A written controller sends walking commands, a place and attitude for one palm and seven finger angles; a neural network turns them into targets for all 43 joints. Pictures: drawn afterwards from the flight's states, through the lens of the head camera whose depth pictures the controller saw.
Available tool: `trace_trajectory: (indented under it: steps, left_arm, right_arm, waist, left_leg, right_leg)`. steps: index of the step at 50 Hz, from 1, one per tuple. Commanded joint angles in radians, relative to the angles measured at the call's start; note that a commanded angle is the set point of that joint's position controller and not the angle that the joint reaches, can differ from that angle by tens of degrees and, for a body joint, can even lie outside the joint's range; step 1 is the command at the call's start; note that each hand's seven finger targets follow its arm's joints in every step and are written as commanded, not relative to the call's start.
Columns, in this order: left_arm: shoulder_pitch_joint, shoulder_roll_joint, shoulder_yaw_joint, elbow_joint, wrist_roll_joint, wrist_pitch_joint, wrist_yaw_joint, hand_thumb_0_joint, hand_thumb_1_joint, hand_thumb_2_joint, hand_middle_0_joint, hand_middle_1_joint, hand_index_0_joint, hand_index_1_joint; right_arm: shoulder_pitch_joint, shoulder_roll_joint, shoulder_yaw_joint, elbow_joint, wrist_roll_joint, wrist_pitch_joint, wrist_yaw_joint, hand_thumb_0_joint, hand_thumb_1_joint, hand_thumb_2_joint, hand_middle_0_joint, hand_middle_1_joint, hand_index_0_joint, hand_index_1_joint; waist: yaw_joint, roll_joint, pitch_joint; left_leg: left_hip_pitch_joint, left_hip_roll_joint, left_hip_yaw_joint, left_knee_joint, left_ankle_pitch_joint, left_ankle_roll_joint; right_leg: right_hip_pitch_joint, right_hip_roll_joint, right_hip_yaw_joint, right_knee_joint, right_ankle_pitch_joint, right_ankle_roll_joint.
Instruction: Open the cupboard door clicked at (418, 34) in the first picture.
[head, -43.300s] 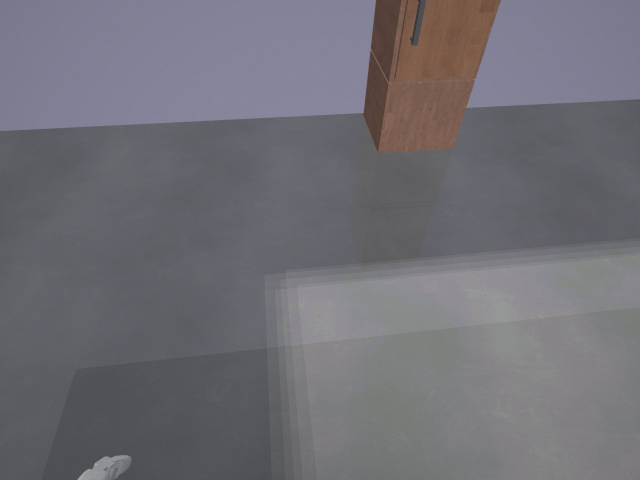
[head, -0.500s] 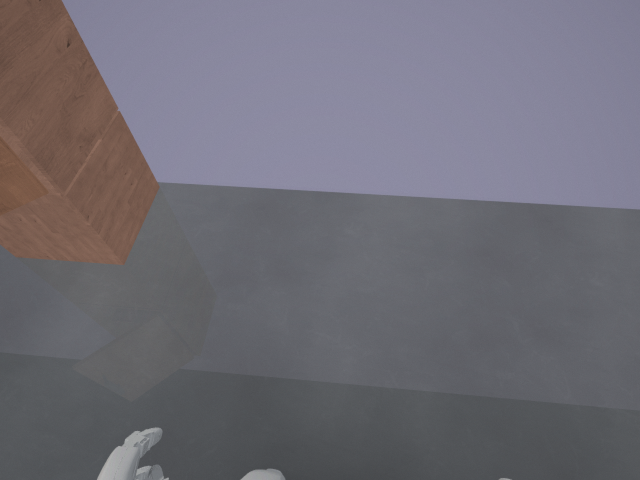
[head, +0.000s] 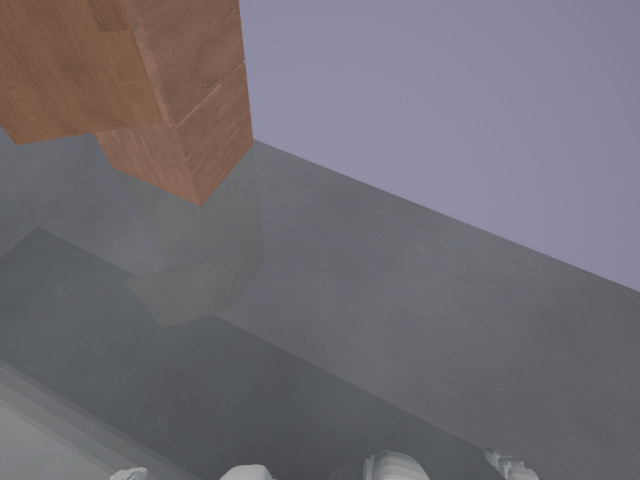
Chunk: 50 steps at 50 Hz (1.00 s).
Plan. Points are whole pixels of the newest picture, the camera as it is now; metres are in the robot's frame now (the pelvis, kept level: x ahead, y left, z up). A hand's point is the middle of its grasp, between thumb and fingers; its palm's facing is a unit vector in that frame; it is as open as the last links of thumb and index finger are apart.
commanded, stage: turn to face it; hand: left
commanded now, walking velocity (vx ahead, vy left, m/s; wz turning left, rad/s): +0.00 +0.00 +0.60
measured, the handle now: out of the picture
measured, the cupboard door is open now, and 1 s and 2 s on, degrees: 44 44 44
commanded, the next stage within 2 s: take the last steps up to it in 0.52 s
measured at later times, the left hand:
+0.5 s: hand out of the picture +0.06 +0.15 -0.14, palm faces +0.25 -0.93 -0.27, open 7.3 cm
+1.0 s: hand out of the picture +0.07 +0.20 -0.15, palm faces +0.40 -0.88 -0.25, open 7.4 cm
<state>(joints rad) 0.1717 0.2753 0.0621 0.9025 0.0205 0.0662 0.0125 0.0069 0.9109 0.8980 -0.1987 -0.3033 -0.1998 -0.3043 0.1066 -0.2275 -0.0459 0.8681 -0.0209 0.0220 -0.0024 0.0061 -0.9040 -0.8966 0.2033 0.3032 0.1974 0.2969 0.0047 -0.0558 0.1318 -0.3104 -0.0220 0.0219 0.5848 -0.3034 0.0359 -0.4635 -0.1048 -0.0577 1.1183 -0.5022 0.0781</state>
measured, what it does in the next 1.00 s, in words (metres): steps on the spot, turning left: right foot, then left foot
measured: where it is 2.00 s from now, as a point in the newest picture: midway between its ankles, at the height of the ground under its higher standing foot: (240, 398)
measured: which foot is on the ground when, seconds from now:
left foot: down 0.00-0.28, up 0.30-0.64, down 0.66-1.00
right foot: up 0.00-0.26, down 0.28-0.68, up 0.70-1.00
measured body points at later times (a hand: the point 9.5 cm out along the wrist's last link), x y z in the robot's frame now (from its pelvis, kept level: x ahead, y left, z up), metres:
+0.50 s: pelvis +0.03 -0.06 +0.01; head +0.09 -0.07 +0.46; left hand +0.04 +0.20 -0.12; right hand +0.17 -0.29 -0.15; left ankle -0.04 +0.08 -0.66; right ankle +0.02 -0.16 -0.73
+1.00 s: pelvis +0.08 -0.02 +0.01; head +0.11 -0.02 +0.45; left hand +0.05 +0.24 -0.13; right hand +0.20 -0.23 -0.15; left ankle -0.01 +0.06 -0.73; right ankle +0.14 -0.13 -0.71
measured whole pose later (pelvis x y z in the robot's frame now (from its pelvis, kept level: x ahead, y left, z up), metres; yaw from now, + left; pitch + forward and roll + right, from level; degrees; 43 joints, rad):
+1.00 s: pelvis +0.08 -0.02 +0.01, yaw +23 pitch +0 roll +1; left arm 0.17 0.22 0.05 0.95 0.03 0.01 -0.03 0.01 0.91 0.90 -0.20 -0.30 -0.20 -0.30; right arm 0.26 -0.19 -0.02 1.01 -0.03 0.00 -0.01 0.01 -0.90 -0.90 0.21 0.30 0.20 0.30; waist 0.01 0.02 0.07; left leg -0.15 -0.03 -0.01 0.47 -0.33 0.02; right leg -0.38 -0.08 -0.08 0.72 -0.39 0.04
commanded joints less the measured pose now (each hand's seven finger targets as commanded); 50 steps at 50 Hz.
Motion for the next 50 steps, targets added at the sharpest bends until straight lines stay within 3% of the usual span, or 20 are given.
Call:
trace_trajectory:
  steps: [1, 8, 11, 12, 14, 15, 17, 20, 26, 29, 31, 32, 33, 34, 35, 37, 40, 45, 48, 50]
  left_arm:
    - [-0.019, 0.068, 0.022, -0.098, -0.005, -0.033, -0.005, 0.000, 0.900, 0.900, -0.200, -0.300, -0.200, -0.300]
    - [-0.056, 0.058, 0.014, -0.127, -0.009, -0.038, -0.004, 0.000, 0.900, 0.900, -0.200, -0.300, -0.200, -0.300]
    - [0.027, 0.064, 0.019, -0.109, -0.013, -0.050, 0.000, 0.000, 0.900, 0.900, -0.200, -0.300, -0.200, -0.300]
    - [0.073, 0.092, 0.026, -0.097, -0.011, -0.060, 0.004, 0.000, 0.900, 0.900, -0.200, -0.300, -0.200, -0.300]
    - [0.115, 0.225, 0.048, -0.093, 0.010, -0.073, 0.017, 0.000, 0.900, 0.900, -0.200, -0.300, -0.200, -0.300]
    - [0.092, 0.200, 0.040, -0.100, 0.004, -0.070, 0.022, 0.000, 0.900, 0.900, -0.200, -0.300, -0.200, -0.300]
    - [-0.001, 0.112, 0.022, -0.116, -0.002, -0.071, 0.026, 0.000, 0.900, 0.900, -0.200, -0.300, -0.200, -0.300]
    - [0.006, 0.094, 0.015, -0.112, 0.000, -0.076, 0.023, 0.000, 0.900, 0.900, -0.200, -0.300, -0.200, -0.300]
    - [0.122, 0.128, 0.029, -0.053, 0.010, -0.083, 0.021, 0.000, 0.900, 0.900, -0.200, -0.300, -0.200, -0.300]
    - [0.129, 0.137, 0.032, -0.026, 0.009, -0.083, 0.019, 0.000, 0.900, 0.900, -0.200, -0.300, -0.200, -0.300]
    - [0.100, 0.123, 0.029, -0.016, -0.003, -0.081, 0.016, 0.000, 0.900, 0.900, -0.200, -0.300, -0.200, -0.300]
    - [0.088, 0.102, 0.023, -0.023, -0.013, -0.080, 0.011, 0.000, 0.900, 0.900, -0.200, -0.300, -0.200, -0.300]
    - [0.081, 0.043, 0.013, -0.049, -0.018, -0.074, 0.004, 0.000, 0.900, 0.900, -0.200, -0.300, -0.200, -0.300]
    - [0.021, 0.024, 0.000, -0.073, -0.010, -0.066, 0.005, 0.000, 0.900, 0.900, -0.200, -0.300, -0.200, -0.300]
    - [-0.021, 0.048, 0.005, -0.083, -0.002, -0.061, 0.000, 0.000, 0.900, 0.900, -0.200, -0.300, -0.200, -0.300]
    - [-0.043, 0.044, 0.013, -0.048, 0.004, -0.060, -0.013, 0.000, 0.900, 0.900, -0.200, -0.300, -0.200, -0.300]
    - [0.013, 0.027, 0.012, -0.011, 0.004, -0.063, -0.033, 0.000, 0.900, 0.900, -0.200, -0.300, -0.200, -0.300]
    - [-0.039, 0.008, 0.004, -0.027, 0.003, -0.072, -0.040, 0.000, 0.900, 0.900, -0.200, -0.300, -0.200, -0.300]
    - [0.009, 0.003, 0.007, -0.013, 0.003, -0.078, -0.041, 0.000, 0.900, 0.900, -0.200, -0.300, -0.200, -0.300]
    - [0.167, 0.043, 0.026, 0.035, 0.006, -0.092, -0.037, 0.000, 0.900, 0.900, -0.200, -0.300, -0.200, -0.300]
  right_arm:
    - [0.072, -0.216, -0.053, -0.038, -0.002, -0.010, -0.020, 0.000, -0.900, -0.900, 0.200, 0.300, 0.200, 0.300]
    - [0.064, -0.227, -0.065, -0.029, -0.007, 0.003, -0.011, 0.000, -0.900, -0.900, 0.200, 0.300, 0.200, 0.300]
    - [0.026, -0.217, -0.070, -0.038, 0.000, 0.009, -0.010, 0.000, -0.900, -0.900, 0.200, 0.300, 0.200, 0.300]
    - [0.017, -0.193, -0.067, -0.045, 0.007, 0.009, -0.008, 0.000, -0.900, -0.900, 0.200, 0.300, 0.200, 0.300]
    - [0.018, -0.115, -0.056, -0.077, 0.014, 0.006, 0.000, 0.000, -0.900, -0.900, 0.200, 0.300, 0.200, 0.300]
    - [0.030, -0.143, -0.062, -0.071, 0.008, 0.014, 0.002, 0.000, -0.900, -0.900, 0.200, 0.300, 0.200, 0.300]
    - [0.043, -0.127, -0.059, -0.021, 0.003, 0.033, 0.007, 0.000, -0.900, -0.900, 0.200, 0.300, 0.200, 0.300]
    - [0.033, -0.096, -0.046, -0.010, 0.009, 0.040, 0.022, 0.000, -0.900, -0.900, 0.200, 0.300, 0.200, 0.300]
    - [-0.039, -0.052, -0.021, -0.012, 0.012, 0.025, 0.021, 0.000, -0.900, -0.900, 0.200, 0.300, 0.200, 0.300]
    - [-0.022, -0.051, -0.015, 0.001, 0.015, 0.013, 0.015, 0.000, -0.900, -0.900, 0.200, 0.300, 0.200, 0.300]
    - [0.048, -0.067, -0.015, 0.027, 0.011, 0.002, 0.010, 0.000, -0.900, -0.900, 0.200, 0.300, 0.200, 0.300]
    - [0.098, -0.117, -0.024, 0.041, 0.005, -0.009, 0.007, 0.000, -0.900, -0.900, 0.200, 0.300, 0.200, 0.300]
    - [0.162, -0.215, -0.048, 0.049, -0.007, -0.017, 0.002, 0.000, -0.900, -0.900, 0.200, 0.300, 0.200, 0.300]
    - [0.206, -0.259, -0.056, 0.062, -0.007, -0.003, -0.007, 0.000, -0.900, -0.900, 0.200, 0.300, 0.200, 0.300]
    - [0.205, -0.244, -0.049, 0.059, -0.008, 0.001, -0.013, 0.000, -0.900, -0.900, 0.200, 0.300, 0.200, 0.300]
    - [0.161, -0.185, -0.033, 0.052, -0.007, -0.019, -0.027, 0.000, -0.900, -0.900, 0.200, 0.300, 0.200, 0.300]
    - [0.121, -0.162, -0.021, 0.043, -0.003, -0.038, -0.025, 0.000, -0.900, -0.900, 0.200, 0.300, 0.200, 0.300]
    - [0.158, -0.160, -0.023, 0.069, -0.003, -0.046, -0.016, 0.000, -0.900, -0.900, 0.200, 0.300, 0.200, 0.300]
    - [0.140, -0.156, -0.026, 0.077, -0.003, -0.040, -0.012, 0.000, -0.900, -0.900, 0.200, 0.300, 0.200, 0.300]
    - [0.102, -0.141, -0.025, 0.072, 0.006, -0.039, -0.006, 0.000, -0.900, -0.900, 0.200, 0.300, 0.200, 0.300]
  waist:
    - [-0.023, 0.168, -0.205]
    - [-0.028, 0.231, -0.181]
    - [0.017, 0.211, -0.203]
    - [0.043, 0.131, -0.217]
    - [0.063, -0.260, -0.224]
    - [0.046, -0.169, -0.201]
    - [-0.007, -0.176, -0.142]
    - [-0.012, -0.152, -0.134]
    - [0.043, -0.136, -0.157]
    - [0.031, -0.149, -0.174]
    - [-0.016, -0.116, -0.185]
    - [-0.043, 0.000, -0.230]
    - [-0.075, 0.279, -0.265]
    - [-0.096, 0.347, -0.243]
    - [-0.096, 0.251, -0.183]
    - [-0.066, 0.293, -0.135]
    - [-0.015, 0.200, -0.126]
    - [-0.021, 0.197, -0.087]
    - [0.011, 0.186, -0.078]
    - [0.094, 0.075, -0.109]
  left_leg:
    - [0.213, 0.252, -0.255, -0.188, 0.589, 0.129]
    - [0.131, 0.216, -0.321, -0.171, 0.500, 0.121]
    - [0.022, 0.184, -0.340, -0.105, 0.444, 0.087]
    - [-0.051, 0.135, -0.315, -0.045, 0.323, 0.044]
    - [-0.280, -0.064, -0.070, 0.398, -0.345, -0.078]
    - [-0.246, -0.009, -0.118, 0.541, -0.326, -0.069]
    - [-0.272, 0.027, -0.100, 0.651, -0.201, -0.085]
    - [-0.241, 0.035, -0.047, 0.577, -0.131, -0.099]
    - [-0.147, 0.015, 0.030, 0.235, -0.168, -0.093]
    - [-0.056, 0.002, 0.050, 0.073, -0.112, -0.078]
    - [0.112, 0.006, 0.042, -0.123, 0.069, -0.061]
    - [0.269, 0.071, -0.005, -0.189, 0.240, -0.032]
    - [0.414, 0.305, -0.307, -0.197, 0.460, 0.084]
    - [0.369, 0.405, -0.392, -0.230, 0.514, 0.199]
    - [0.325, 0.405, -0.369, -0.246, 0.348, 0.226]
    - [0.274, 0.315, -0.328, -0.268, 0.292, 0.193]
    - [0.220, 0.251, -0.247, -0.296, 0.214, 0.156]
    - [0.163, 0.218, -0.212, -0.322, 0.117, 0.159]
    - [0.060, 0.195, -0.207, -0.276, 0.035, 0.142]
    - [-0.118, 0.104, -0.137, -0.091, -0.079, 0.078]
  right_leg:
    - [-0.079, 0.008, 0.061, -0.023, 0.077, 0.012]
    - [0.076, 0.076, 0.028, -0.329, 0.072, 0.001]
    - [0.280, 0.100, 0.021, -0.552, 0.207, -0.009]
    - [0.402, 0.064, 0.047, -0.701, 0.309, -0.016]
    - [0.477, -0.384, 0.455, -0.825, 0.568, -0.208]
    - [0.384, -0.388, 0.374, -0.799, 0.609, -0.251]
    - [0.358, -0.250, 0.221, -0.767, 0.684, -0.226]
    - [0.364, -0.194, 0.074, -0.757, 0.746, -0.192]
    - [0.468, -0.213, 0.052, -0.707, 0.896, -0.204]
    - [0.458, -0.216, 0.040, -0.656, 0.933, -0.191]
    - [0.364, -0.182, 0.000, -0.579, 0.831, -0.136]
    - [0.258, -0.145, -0.041, -0.484, 0.687, -0.087]
    - [0.017, -0.016, -0.106, -0.286, 0.151, -0.023]
    - [-0.069, 0.021, -0.045, -0.135, -0.176, -0.024]
    - [-0.112, 0.008, 0.004, -0.048, -0.147, -0.037]
    - [-0.173, 0.002, 0.044, 0.019, -0.039, -0.040]
    - [-0.106, 0.007, 0.017, -0.027, 0.063, -0.042]
    - [-0.011, 0.024, -0.030, -0.276, 0.089, -0.037]
    - [0.171, 0.065, -0.064, -0.447, 0.138, -0.036]
    - [0.461, 0.051, -0.031, -0.634, 0.207, -0.048]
